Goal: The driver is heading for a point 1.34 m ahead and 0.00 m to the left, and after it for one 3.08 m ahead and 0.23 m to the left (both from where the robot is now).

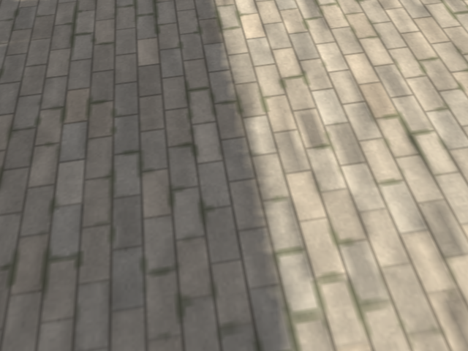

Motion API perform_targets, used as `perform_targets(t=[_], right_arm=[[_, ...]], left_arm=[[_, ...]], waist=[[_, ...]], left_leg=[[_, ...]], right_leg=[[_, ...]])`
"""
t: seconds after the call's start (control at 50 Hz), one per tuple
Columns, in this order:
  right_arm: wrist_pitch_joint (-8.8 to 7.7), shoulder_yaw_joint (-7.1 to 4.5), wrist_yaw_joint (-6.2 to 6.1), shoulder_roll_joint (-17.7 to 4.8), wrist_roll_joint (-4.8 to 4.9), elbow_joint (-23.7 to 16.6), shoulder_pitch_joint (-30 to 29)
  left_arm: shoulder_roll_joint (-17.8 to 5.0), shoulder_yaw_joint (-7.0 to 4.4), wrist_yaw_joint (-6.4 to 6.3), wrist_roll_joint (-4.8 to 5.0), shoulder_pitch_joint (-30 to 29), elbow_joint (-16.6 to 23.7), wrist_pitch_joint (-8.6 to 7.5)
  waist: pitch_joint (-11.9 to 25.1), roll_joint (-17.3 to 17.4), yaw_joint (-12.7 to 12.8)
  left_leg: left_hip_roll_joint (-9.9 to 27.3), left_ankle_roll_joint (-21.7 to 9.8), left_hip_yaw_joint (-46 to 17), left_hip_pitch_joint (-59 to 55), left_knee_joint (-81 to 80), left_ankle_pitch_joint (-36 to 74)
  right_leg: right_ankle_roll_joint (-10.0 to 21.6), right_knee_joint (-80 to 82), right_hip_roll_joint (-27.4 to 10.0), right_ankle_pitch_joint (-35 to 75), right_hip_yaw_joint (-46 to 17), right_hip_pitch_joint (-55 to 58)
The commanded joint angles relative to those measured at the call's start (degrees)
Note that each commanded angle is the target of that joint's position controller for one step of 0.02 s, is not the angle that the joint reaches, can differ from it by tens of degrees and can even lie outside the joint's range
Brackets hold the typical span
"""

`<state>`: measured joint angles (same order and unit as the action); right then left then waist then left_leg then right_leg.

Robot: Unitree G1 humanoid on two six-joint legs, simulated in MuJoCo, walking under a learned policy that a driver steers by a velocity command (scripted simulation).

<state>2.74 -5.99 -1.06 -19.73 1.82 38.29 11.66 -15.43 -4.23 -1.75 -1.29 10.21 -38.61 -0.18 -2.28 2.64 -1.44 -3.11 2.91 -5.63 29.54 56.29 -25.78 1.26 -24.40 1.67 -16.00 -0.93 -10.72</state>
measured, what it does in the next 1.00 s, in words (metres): steps on the spot: left foot, then right foot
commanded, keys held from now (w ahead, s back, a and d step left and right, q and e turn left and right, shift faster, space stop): q+shift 0.08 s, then shift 0.20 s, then e+shift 0.48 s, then shift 0.04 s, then w+shift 0.12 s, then w+q+shift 0.08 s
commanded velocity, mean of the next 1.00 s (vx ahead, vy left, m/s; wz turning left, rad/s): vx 0.07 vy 0.00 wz -0.14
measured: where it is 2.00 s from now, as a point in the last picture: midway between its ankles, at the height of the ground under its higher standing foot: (212, 228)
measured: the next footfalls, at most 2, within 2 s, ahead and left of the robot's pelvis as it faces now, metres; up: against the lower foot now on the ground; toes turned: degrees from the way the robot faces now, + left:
left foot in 0.28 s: +0.05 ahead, +0.16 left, +0.00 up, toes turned +12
right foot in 0.80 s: +0.04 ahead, -0.09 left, +0.00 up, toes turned -15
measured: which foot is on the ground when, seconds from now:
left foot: up 0.00-0.26, down 0.28-0.80, up 0.82-1.00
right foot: down 0.00-0.28, up 0.30-0.78, down 0.80-1.00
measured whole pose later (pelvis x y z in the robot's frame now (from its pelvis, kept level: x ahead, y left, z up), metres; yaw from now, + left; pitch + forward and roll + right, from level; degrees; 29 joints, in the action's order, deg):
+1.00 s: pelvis +0.05 -0.01 +0.01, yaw -13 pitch +2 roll +3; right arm -2.4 -5.9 1.7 -19.2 1.4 43.4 9.9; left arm -15.6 -3.0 -0.3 0.3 19.4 -37.4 -2.2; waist 0.1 1.7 0.1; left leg 4.6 0.0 1.4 33.5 62.2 -11.4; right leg 3.7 -22.7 -0.3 -15.3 1.9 -9.5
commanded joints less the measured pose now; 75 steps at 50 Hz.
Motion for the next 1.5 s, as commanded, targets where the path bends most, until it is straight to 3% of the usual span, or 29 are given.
perform_targets(t=[0.02,0.12,0.26,0.28,0.3,0.32,0.34,0.36,0.42,0.58,0.7,0.78,0.8,0.82,0.84,0.86,0.88,0.94,1.02,1.04,1.1,1.26,1.32,1.36,1.4,1.42,1.44,1.46,1.5], right_arm=[[0.37,-1.37,0.56,-4.2,-0.24,-3.7,0.7],[0.04,0.73,2.27,-1.0,-0.52,-8.9,-6.8],[0.35,-0.11,2.18,-3.3,-0.83,-8.0,-0.8],[0.17,-0.99,1.54,-6.5,-1.09,-7.6,1.9],[-0.25,-1.09,0.33,-11.3,-2.88,-9.1,3.7],[-1.37,1.35,0.59,-4.4,-3.89,-8.2,2.5],[-2.46,2.51,1.29,-1.1,-3.78,-7.4,0.5],[-3.15,2.51,1.42,-0.8,-3.51,-6.1,-2.0],[-3.37,1.01,0.49,-5.1,-3.25,-5.3,-6.1],[-2.24,0.82,-2.14,-2.3,-3.51,-3.5,-7.2],[-2.3,-1.1,-0.37,-6.0,-2.17,-2.7,-7.9],[-2.17,-1.73,0.76,-6.5,-0.07,-1.4,-8.3],[-2.08,-1.37,1.23,-4.8,0.0,0.4,-4.9],[-2.28,-0.27,1.5,-1.4,-1.73,-0.8,-6.2],[-2.92,0.33,1.23,-0.6,-2.33,-4.8,-9.6],[-3.74,-0.45,1.67,-3.7,-0.83,-4.9,-13.4],[-4.72,-0.71,2.35,-4.6,0.81,-5.2,-14.7],[-6.52,-1.15,2.75,-5.2,-0.98,-0.8,-8.7],[-6.29,-0.13,2.9,-2.7,0.18,1.8,-6.9],[-3.42,0.81,4.49,-0.1,-5.86,4.0,-4.5],[-1.92,0.0,5.8,-2.0,-3.58,3.5,-5.3],[-2.97,2.05,7.5,-0.3,-4.1,1.2,-12.2],[-2.7,3.34,6.54,1.1,-3.16,-1.0,-11.5],[-2.81,2.39,5.46,-1.6,-2.4,1.2,0.7],[-3.85,-0.9,3.93,-8.4,-3.09,6.8,21.7],[-2.53,-3.17,3.01,-14.8,-2.77,6.6,17.3],[-2.65,-3.25,3.53,-15.5,-2.19,5.0,15.3],[-3.0,-2.82,2.78,-13.2,-2.41,5.8,15.6],[-4.31,-0.8,1.46,-6.3,-3.24,7.6,13.0]], left_arm=[[-6.4,-1.38,-0.99,0.9,-5.4,5.1,-1.09],[-10.0,-2.54,-1.02,0.45,0.4,3.2,0.28],[-11.6,-2.68,1.32,4.12,-1.5,1.0,-0.99],[-9.2,-1.78,1.42,3.03,1.6,-0.1,-1.6],[-3.5,0.89,1.79,-0.98,2.1,2.0,-2.11],[-4.9,0.48,1.69,0.1,2.3,-0.1,-1.44],[-8.2,-0.3,1.69,2.12,1.1,-0.7,-0.55],[-7.8,-0.33,1.46,2.92,0.8,-0.8,0.05],[-10.6,-1.68,-0.11,2.63,3.1,-2.5,1.91],[-6.3,-1.49,-0.02,2.38,1.5,2.2,3.67],[-6.1,-1.57,2.35,2.39,0.9,6.4,4.28],[-6.6,-2.66,2.92,2.5,3.8,7.3,5.29],[-8.8,-3.63,2.07,1.99,7.1,6.4,5.02],[-15.2,-5.63,0.73,2.39,13.5,5.4,4.39],[-18.9,-5.7,1.0,2.02,15.0,6.1,2.2],[-14.5,-4.37,1.95,2.66,15.5,5.7,0.02],[-12.4,-3.3,2.0,2.82,14.3,4.6,-1.32],[-9.0,-1.27,1.17,2.0,7.4,5.2,-2.66],[-9.4,-1.29,0.9,0.84,11.3,3.7,-4.7],[-9.9,-1.07,1.82,-1.08,14.6,1.7,-4.19],[-8.5,-0.55,2.09,-1.31,13.6,0.6,-4.24],[-6.2,0.17,0.92,-1.21,15.8,-5.7,-5.96],[-7.8,0.42,0.33,-1.3,15.2,-7.8,-5.4],[-11.7,-0.37,-0.53,-2.15,14.1,-8.2,-3.77],[-13.9,-0.92,0.07,-1.56,10.6,-6.8,-3.54],[-4.9,1.01,1.75,0.0,8.5,-2.1,-5.08],[-7.0,1.64,2.11,-0.35,3.8,1.2,-6.77],[-7.2,1.91,2.17,-0.3,-0.1,2.2,-7.72],[-5.5,2.81,2.06,-0.8,2.1,1.1,-7.56]], waist=[[2.9,-10.1,0.0],[3.9,-9.9,4.7],[6.4,-10.5,-0.3],[9.4,-4.7,-0.9],[15.8,12.6,0.0],[20.8,9.8,-1.4],[16.1,5.4,-1.5],[11.6,5.7,-0.1],[6.2,5.5,1.4],[3.5,4.2,0.5],[4.8,4.2,0.8],[6.2,3.2,3.6],[7.0,-1.7,4.6],[8.2,-15.8,6.1],[10.3,-21.7,6.2],[9.7,-12.4,9.1],[5.0,-11.9,7.7],[1.2,-12.0,3.0],[0.3,-8.2,4.1],[0.2,-6.9,4.7],[-4.6,-9.5,3.9],[-10.1,-6.6,4.8],[-6.1,-8.3,2.5],[2.9,-11.4,-4.2],[13.2,-7.0,-13.8],[12.3,14.1,-7.2],[16.2,5.4,-7.2],[11.4,-0.9,-7.3],[2.2,-8.5,-0.6]], left_leg=[[5.1,3.3,1.5,10.7,11.9,3.2],[6.9,3.5,5.5,8.0,-0.9,4.8],[1.5,-3.4,9.6,-15.9,-30.6,16.5],[4.0,-5.3,4.9,-27.0,-33.8,31.1],[22.3,-13.0,-15.1,-42.7,-30.4,62.6],[29.4,-23.0,-17.5,-34.4,-31.6,62.6],[24.8,-22.1,-11.3,-30.0,-32.9,55.7],[21.0,-18.8,-6.6,-28.1,-33.3,48.5],[19.2,-16.9,-0.6,-21.2,-36.1,45.0],[21.9,-16.7,6.5,-23.6,-41.7,23.1],[24.8,-15.9,11.6,-24.4,-39.0,30.5],[23.8,-10.0,16.1,-23.0,-29.6,30.7],[20.1,-6.4,18.6,-18.9,-22.0,26.1],[13.2,-1.6,22.8,-3.0,-4.4,3.1],[5.3,0.6,13.5,13.9,10.4,-14.2],[6.8,-1.1,5.0,19.4,14.3,-10.8],[8.3,-3.3,4.1,21.9,12.5,-4.4],[10.0,-3.5,4.2,18.8,6.8,12.2],[9.6,-2.2,3.3,22.8,5.4,23.5],[5.6,-1.4,3.5,18.7,7.1,21.7],[4.2,-0.8,1.5,20.5,6.6,24.1],[7.0,-7.2,9.9,24.9,-5.3,23.7],[2.3,-12.6,17.9,12.2,-12.6,17.1],[-3.1,-15.9,19.6,-1.4,-12.0,8.9],[-3.8,-19.0,9.0,-31.9,-20.4,2.1],[11.8,-27.0,-25.3,-47.7,-32.4,-14.0],[16.5,-30.7,-44.7,-51.2,-40.0,-11.7],[17.5,-27.8,-39.2,-47.5,-41.7,-5.0],[13.8,-22.2,-25.8,-30.1,-42.4,5.2]], right_leg=[[9.2,4.7,-16.0,32.5,-6.0,7.6],[11.5,4.6,-17.7,32.1,-2.4,10.6],[6.5,-5.7,-16.4,30.4,1.8,3.8],[2.4,-13.3,-13.0,24.6,5.5,-2.4],[-3.9,-29.3,-7.4,-12.0,7.9,-18.5],[-6.0,-35.3,-6.5,-25.2,-0.7,-16.7],[-6.3,-36.7,-7.7,-24.5,-3.0,-15.5],[-6.2,-35.3,-7.5,-22.9,-3.3,-17.2],[-7.5,-38.2,-4.8,-13.9,-2.4,-15.7],[-8.3,-34.5,-8.1,-5.6,0.5,-21.7],[-4.8,-23.3,-8.2,-6.8,5.0,-15.5],[-0.3,-8.8,-5.1,-0.8,7.8,-5.7],[2.1,-2.1,-3.5,8.5,5.4,1.6],[7.8,1.8,-13.4,20.7,-10.8,13.8],[19.9,6.8,-24.5,-1.0,-33.3,16.2],[20.1,12.2,-24.5,-22.1,-34.2,16.5],[16.9,14.8,-23.3,-31.9,-31.8,13.8],[11.4,16.2,-17.5,-21.6,-20.8,10.4],[8.5,18.4,-16.2,-10.7,-10.5,13.9],[5.2,19.5,-13.7,-8.4,-4.9,10.5],[3.3,21.4,-14.1,-8.4,0.4,6.4],[3.2,23.0,-16.4,8.1,11.4,18.2],[1.9,13.5,-16.2,56.9,17.0,21.2],[2.0,-5.6,-17.9,84.9,17.2,24.0],[2.2,-38.9,-15.3,67.9,15.9,5.9],[-2.5,-64.0,0.7,1.1,12.6,-25.4],[-1.3,-70.8,2.7,-4.5,-2.5,-36.0],[-0.2,-68.6,-1.8,-1.4,-5.0,-38.5],[0.3,-55.8,-7.6,0.8,-3.9,-31.6]])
